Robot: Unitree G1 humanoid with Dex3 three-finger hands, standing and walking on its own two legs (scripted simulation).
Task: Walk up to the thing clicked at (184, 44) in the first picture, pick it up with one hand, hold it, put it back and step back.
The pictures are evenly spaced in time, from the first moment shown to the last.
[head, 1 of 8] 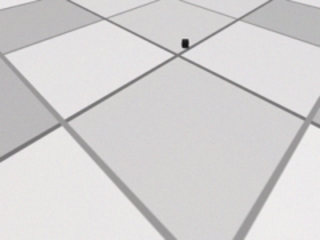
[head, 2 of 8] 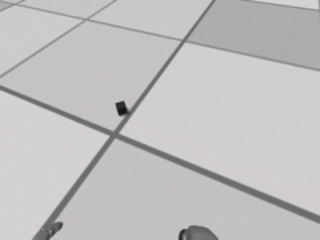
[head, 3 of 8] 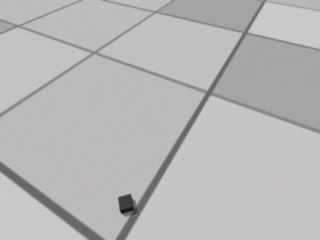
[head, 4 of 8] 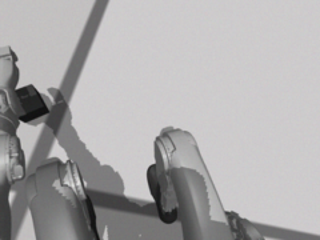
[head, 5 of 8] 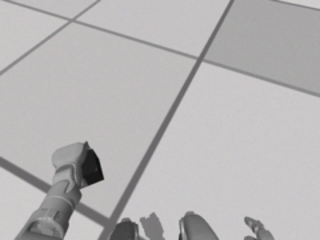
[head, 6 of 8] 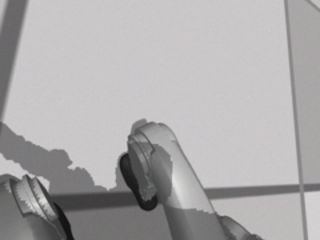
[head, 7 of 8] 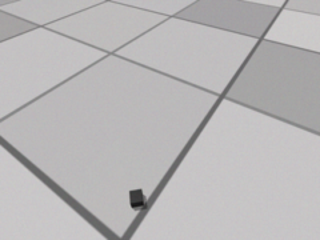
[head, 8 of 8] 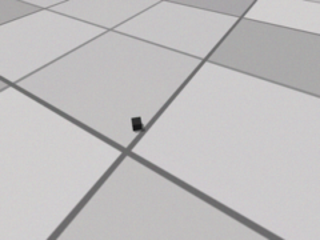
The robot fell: no
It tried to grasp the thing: yes
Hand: left
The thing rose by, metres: 0.68
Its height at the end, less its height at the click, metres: +0.00
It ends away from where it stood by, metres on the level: 0.01
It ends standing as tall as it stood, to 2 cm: yes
